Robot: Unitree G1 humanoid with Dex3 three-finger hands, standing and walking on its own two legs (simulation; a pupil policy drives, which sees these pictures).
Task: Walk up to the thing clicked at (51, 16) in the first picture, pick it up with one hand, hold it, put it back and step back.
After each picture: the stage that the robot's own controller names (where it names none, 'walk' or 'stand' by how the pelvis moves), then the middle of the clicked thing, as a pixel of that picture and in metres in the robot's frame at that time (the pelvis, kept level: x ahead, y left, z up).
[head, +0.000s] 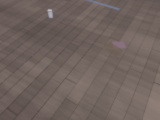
stand; (50, 13) +2.17 +0.50 -0.72
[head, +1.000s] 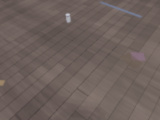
walk; (68, 18) +2.07 +0.35 -0.72
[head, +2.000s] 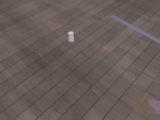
walk; (71, 36) +1.48 +0.23 -0.70
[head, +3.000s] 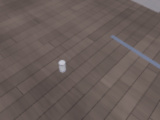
walk; (62, 66) +1.01 +0.22 -0.70
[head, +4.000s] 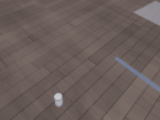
walk; (58, 99) +0.66 +0.20 -0.70
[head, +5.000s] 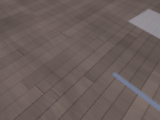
stand; out of the picture +0.44 +0.15 -0.71
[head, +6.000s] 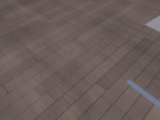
stand; out of the picture +0.40 +0.18 -0.72
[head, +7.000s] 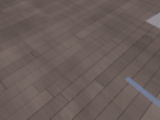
stand; out of the picture +0.39 +0.18 -0.72
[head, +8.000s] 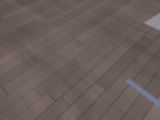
stand; out of the picture +0.38 +0.18 -0.73
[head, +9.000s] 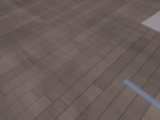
stand; out of the picture +0.38 +0.20 -0.73
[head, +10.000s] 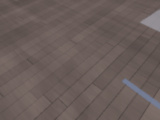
go down; out of the picture +0.37 +0.20 -0.73
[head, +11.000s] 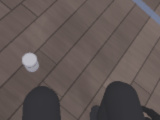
go down; (31, 62) +0.46 +0.20 -0.35
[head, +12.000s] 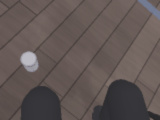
approach; (30, 62) +0.46 +0.21 -0.32
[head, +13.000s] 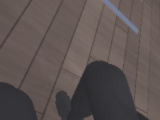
close in; out of the picture +0.46 +0.25 -0.23
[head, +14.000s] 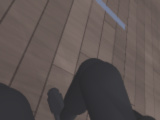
close; out of the picture +0.45 +0.26 -0.23
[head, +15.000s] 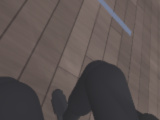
lift; out of the picture +0.40 +0.22 -0.24
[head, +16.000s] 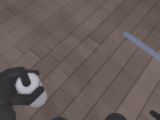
lift; (33, 91) +0.33 +0.18 -0.02
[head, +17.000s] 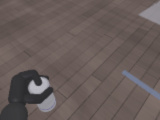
hold; (43, 95) +0.33 +0.16 +0.01
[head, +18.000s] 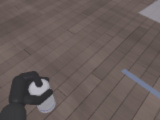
hold; (43, 96) +0.33 +0.16 -0.01
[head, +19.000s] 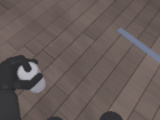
crouch; (32, 78) +0.39 +0.18 -0.07
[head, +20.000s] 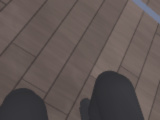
lower; out of the picture +0.49 +0.26 -0.14
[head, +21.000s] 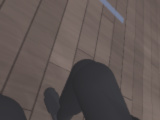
lower; out of the picture +0.44 +0.26 -0.25
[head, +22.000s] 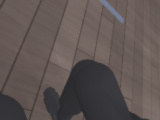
lower; out of the picture +0.44 +0.26 -0.25
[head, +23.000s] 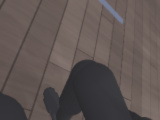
lower; out of the picture +0.44 +0.26 -0.25
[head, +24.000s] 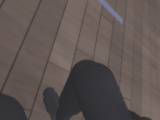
lower; out of the picture +0.44 +0.26 -0.25
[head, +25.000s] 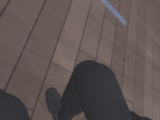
open; out of the picture +0.44 +0.26 -0.25
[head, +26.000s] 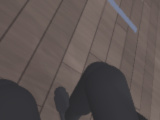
stand; out of the picture +0.44 +0.26 -0.24
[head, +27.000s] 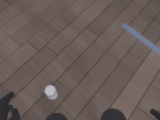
walk; (51, 92) +0.43 +0.18 -0.52
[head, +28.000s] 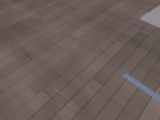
stand; out of the picture +0.39 +0.17 -0.67
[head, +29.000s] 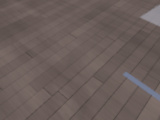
stand; out of the picture +0.40 +0.17 -0.67
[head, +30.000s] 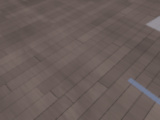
stand; out of the picture +0.41 +0.15 -0.71
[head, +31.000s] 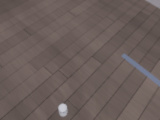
walk; (62, 110) +0.45 +0.11 -0.71
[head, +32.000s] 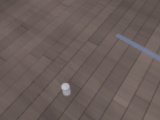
walk; (66, 89) +0.61 +0.17 -0.69
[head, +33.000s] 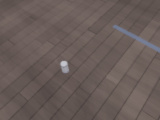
walk; (64, 67) +0.89 +0.22 -0.70
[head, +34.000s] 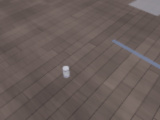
stand; (66, 71) +1.04 +0.19 -0.71
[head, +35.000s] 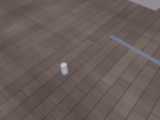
stand; (64, 68) +1.04 +0.21 -0.73
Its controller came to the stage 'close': yes
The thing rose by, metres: 0.70
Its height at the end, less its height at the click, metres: +0.00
